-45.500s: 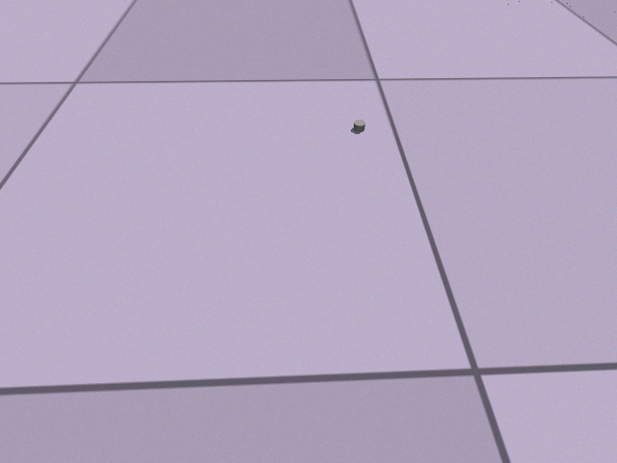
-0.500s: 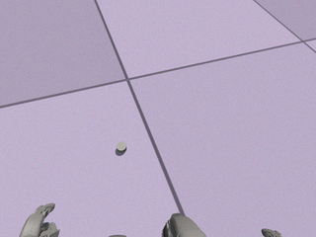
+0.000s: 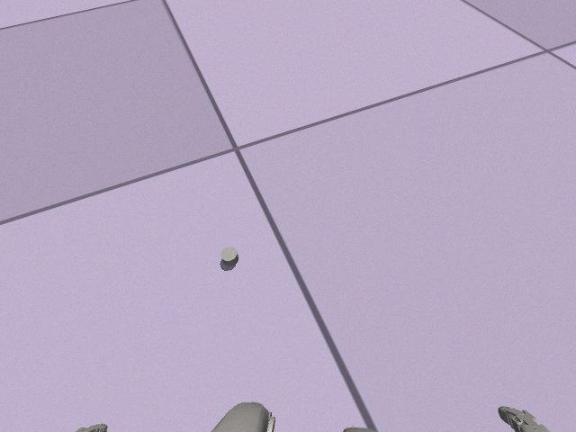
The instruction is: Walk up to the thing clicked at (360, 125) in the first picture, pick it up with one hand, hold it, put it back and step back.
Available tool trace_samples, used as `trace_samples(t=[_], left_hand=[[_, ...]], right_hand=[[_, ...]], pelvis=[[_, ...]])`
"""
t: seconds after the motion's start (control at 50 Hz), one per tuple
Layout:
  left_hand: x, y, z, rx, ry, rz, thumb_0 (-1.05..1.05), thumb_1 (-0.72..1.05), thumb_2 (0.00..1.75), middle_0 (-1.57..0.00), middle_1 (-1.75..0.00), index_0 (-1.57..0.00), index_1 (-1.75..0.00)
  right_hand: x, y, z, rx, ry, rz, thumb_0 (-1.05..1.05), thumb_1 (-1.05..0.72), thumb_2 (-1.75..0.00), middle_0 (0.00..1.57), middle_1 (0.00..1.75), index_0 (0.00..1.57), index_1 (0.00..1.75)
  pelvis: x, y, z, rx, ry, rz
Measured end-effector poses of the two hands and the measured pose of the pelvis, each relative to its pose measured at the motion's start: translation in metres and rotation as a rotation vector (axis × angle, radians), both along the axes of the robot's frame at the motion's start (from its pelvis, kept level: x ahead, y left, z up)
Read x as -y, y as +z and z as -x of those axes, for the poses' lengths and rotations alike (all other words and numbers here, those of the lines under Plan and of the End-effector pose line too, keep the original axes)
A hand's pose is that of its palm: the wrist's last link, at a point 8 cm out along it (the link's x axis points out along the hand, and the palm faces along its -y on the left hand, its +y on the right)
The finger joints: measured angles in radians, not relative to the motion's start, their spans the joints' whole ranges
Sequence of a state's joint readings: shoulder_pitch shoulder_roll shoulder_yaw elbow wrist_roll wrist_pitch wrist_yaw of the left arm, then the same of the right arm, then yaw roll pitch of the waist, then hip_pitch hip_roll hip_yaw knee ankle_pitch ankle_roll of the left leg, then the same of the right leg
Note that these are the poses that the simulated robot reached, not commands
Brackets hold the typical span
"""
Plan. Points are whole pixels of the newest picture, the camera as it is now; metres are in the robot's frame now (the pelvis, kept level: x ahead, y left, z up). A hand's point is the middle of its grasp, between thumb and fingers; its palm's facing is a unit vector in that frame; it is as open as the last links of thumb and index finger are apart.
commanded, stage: step back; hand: left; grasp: from above
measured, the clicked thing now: (229, 256) +0.79 +0.28 -0.74
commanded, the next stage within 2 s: stand in 1.78 s
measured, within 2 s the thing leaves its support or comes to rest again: neither
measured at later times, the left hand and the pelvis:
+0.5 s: hand out of the picture -0.12 +0.23 -0.16, palm faces +0.03 -0.92 -0.39, open 7.4 cm; pelvis -0.18 -0.05 -0.01, yaw +1 degrees
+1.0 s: hand out of the picture -0.28 +0.21 -0.14, palm faces +0.15 -0.88 -0.45, open 7.4 cm; pelvis -0.32 -0.08 -0.01, yaw +8 degrees
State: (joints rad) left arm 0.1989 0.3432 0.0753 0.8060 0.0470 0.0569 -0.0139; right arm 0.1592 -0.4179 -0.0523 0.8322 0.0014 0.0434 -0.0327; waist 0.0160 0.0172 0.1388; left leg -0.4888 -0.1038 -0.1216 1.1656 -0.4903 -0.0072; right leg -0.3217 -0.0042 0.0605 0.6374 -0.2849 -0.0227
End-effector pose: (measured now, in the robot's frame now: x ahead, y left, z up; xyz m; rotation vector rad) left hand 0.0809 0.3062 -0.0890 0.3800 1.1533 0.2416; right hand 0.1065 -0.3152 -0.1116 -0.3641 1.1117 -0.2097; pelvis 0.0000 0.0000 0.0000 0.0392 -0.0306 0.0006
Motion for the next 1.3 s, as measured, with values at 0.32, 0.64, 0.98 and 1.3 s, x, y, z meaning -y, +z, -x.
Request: trace_samples(t=[0.32, 0.64, 0.98, 1.3], left_hand=[[0.012, -0.025, 0.097, 0.083, 0.053, 0.058, 0.01, 0.91, 0.90, -0.20, -0.30, -0.20, -0.30], [0.072, -0.018, 0.287, -0.094, 0.075, -0.006, 0.01, 0.91, 0.90, -0.20, -0.30, -0.20, -0.30], [0.055, -0.005, 0.373, 0.039, 0.156, -0.051, 0.01, 0.90, 0.90, -0.20, -0.30, -0.20, -0.30], [0.099, -0.010, 0.410, -0.043, 0.195, -0.006, 0.01, 0.90, 0.90, -0.20, -0.30, -0.20, -0.30]], right_hand=[[-0.001, 0.010, 0.128, -0.095, 0.099, 0.040, 0.01, -0.90, -0.90, 0.21, 0.30, 0.20, 0.30], [0.071, -0.002, 0.190, 0.055, 0.074, 0.003, 0.01, -0.90, -0.90, 0.21, 0.30, 0.20, 0.30], [0.068, -0.016, 0.339, -0.154, 0.112, -0.036, 0.01, -0.90, -0.90, 0.21, 0.30, 0.20, 0.30], [0.094, -0.012, 0.302, -0.081, 0.117, -0.033, 0.01, -0.90, -0.90, 0.21, 0.30, 0.20, 0.30]], pelvis=[[0.017, -0.005, 0.115, 0.032, 0.093, 0.048], [0.082, -0.011, 0.236, 0.018, 0.016, 0.031], [0.084, -0.007, 0.315, 0.031, 0.135, -0.009], [0.109, -0.004, 0.305, 0.031, 0.121, 0.038]])
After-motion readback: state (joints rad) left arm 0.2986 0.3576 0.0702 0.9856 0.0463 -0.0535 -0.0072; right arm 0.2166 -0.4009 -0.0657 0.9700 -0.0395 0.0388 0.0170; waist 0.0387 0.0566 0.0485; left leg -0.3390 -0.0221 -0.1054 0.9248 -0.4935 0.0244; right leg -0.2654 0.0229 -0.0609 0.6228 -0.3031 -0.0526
